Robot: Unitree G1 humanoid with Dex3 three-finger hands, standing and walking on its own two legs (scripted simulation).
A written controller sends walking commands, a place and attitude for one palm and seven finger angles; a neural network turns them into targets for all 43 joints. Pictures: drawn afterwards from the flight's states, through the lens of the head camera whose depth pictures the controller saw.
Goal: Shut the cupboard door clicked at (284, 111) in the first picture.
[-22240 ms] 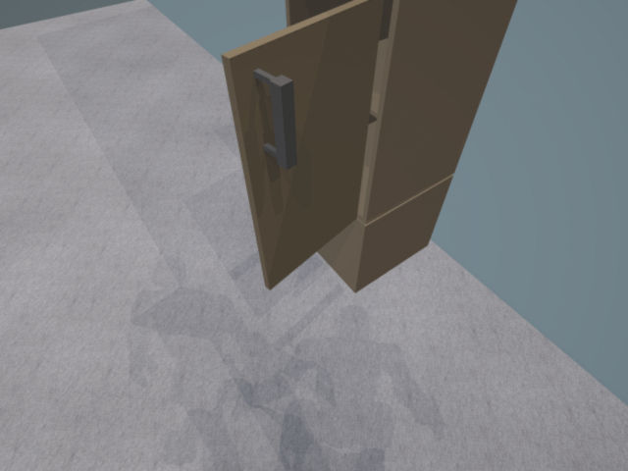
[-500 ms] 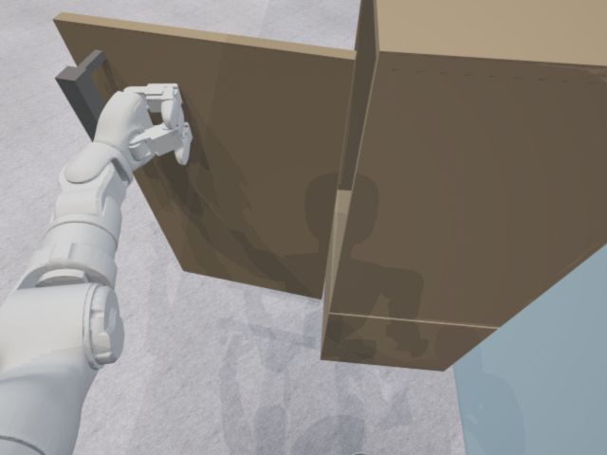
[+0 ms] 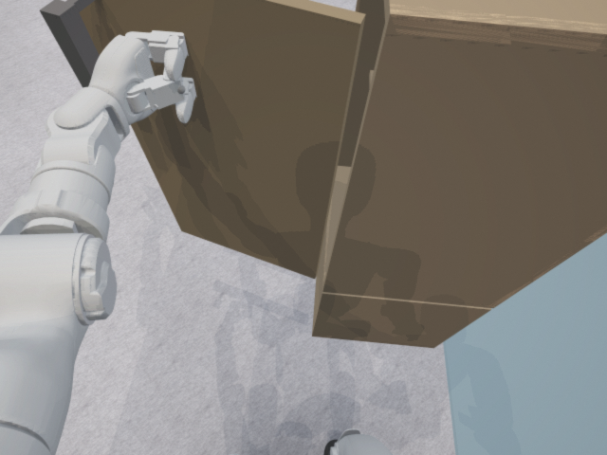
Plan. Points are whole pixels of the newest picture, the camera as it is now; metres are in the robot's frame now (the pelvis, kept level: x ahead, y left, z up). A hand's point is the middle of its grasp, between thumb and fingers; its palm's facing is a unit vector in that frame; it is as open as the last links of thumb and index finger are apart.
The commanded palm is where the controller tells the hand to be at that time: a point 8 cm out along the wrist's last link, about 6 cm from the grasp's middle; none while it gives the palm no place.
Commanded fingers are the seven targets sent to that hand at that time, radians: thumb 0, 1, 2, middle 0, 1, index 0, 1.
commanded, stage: push the door shut along its arc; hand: left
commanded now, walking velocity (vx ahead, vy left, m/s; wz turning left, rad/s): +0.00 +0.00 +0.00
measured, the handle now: (101, 60) +0.58 +0.19 +0.17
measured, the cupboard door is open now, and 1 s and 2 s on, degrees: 75 63 63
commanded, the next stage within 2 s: pull the fist back off the door in 0.10 s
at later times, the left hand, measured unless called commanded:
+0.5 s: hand (221, 78) +0.55 +0.05 +0.16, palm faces +0.01 -1.00 -0.03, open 3.1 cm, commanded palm +0.51 +0.10 +0.17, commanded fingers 0.00 0.90 0.90 -1.30 -1.50 -1.30 -1.50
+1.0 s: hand (211, 134) +0.45 +0.06 +0.16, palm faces -0.02 -1.00 +0.02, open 3.1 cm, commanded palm +0.43 +0.11 +0.17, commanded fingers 0.00 0.90 0.90 -1.30 -1.50 -1.30 -1.50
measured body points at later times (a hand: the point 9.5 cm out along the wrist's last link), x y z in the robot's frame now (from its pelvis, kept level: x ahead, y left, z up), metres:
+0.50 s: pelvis +0.01 +0.00 +0.00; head +0.10 -0.02 +0.44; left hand +0.54 +0.10 +0.16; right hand -0.03 -0.24 -0.13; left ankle -0.03 +0.11 -0.71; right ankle +0.01 -0.12 -0.71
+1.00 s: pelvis -0.01 -0.01 +0.02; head +0.03 -0.03 +0.46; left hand +0.44 +0.12 +0.16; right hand +0.07 -0.28 -0.10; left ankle -0.03 +0.11 -0.71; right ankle +0.01 -0.13 -0.71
